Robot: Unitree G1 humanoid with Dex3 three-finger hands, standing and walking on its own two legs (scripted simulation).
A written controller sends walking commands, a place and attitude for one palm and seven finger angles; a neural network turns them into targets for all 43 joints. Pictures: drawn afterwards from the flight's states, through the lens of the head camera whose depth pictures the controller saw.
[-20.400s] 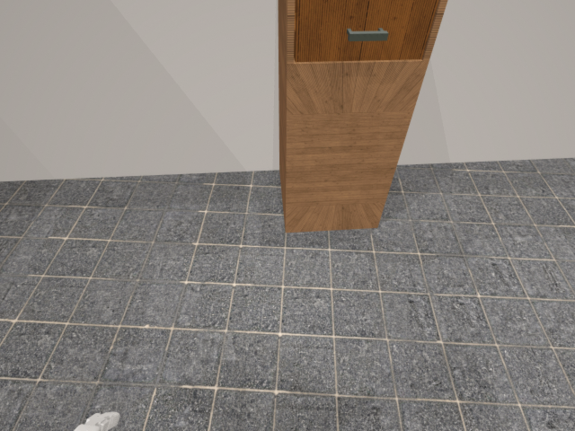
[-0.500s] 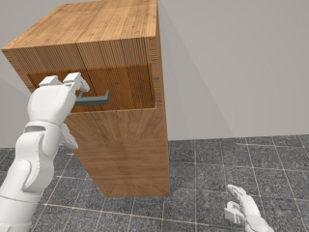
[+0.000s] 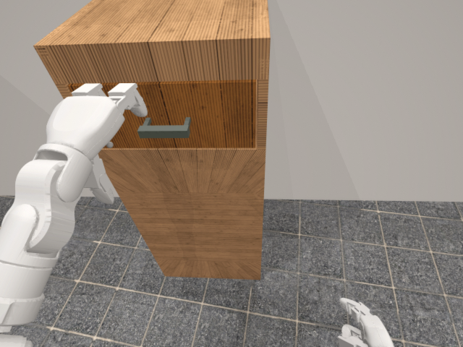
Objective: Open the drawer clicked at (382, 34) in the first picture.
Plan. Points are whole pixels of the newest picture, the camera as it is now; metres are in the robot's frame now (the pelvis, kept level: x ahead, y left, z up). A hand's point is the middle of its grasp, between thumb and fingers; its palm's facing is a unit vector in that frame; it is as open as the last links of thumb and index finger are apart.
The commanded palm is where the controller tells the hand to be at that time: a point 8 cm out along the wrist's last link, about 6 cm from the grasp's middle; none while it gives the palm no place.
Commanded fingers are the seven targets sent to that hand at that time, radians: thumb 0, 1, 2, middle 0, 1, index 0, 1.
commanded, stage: raise the hand with hooked fingers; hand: left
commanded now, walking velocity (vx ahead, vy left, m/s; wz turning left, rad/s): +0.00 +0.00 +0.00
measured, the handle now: (165, 126) +0.51 +0.23 +0.11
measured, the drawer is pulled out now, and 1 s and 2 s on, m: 0.00 0.00 0.00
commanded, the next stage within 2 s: move the hooked fingers above the handle in 0.14 s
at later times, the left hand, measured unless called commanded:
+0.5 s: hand (117, 137) +0.35 +0.24 +0.20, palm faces +0.12 -0.02 -0.99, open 13.8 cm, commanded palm +0.31 +0.23 +0.27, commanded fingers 0.00 -0.50 0.30 -0.30 -1.20 -0.30 -1.20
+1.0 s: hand (130, 133) +0.39 +0.24 +0.18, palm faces +0.05 -0.02 -1.00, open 13.9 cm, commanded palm +0.36 +0.22 +0.25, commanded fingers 0.00 -0.50 0.30 -0.30 -1.20 -0.30 -1.20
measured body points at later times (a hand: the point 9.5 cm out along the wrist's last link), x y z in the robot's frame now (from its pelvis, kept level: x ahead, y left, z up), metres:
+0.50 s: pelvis +0.01 -0.04 +0.00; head +0.02 -0.08 +0.45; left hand +0.34 +0.23 +0.26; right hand +0.22 -0.24 -0.10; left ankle +0.01 +0.05 -0.74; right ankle +0.02 -0.13 -0.74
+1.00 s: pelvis +0.03 -0.05 +0.00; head +0.06 -0.09 +0.44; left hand +0.38 +0.24 +0.24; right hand +0.21 -0.29 -0.13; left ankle +0.01 +0.05 -0.74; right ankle +0.02 -0.13 -0.74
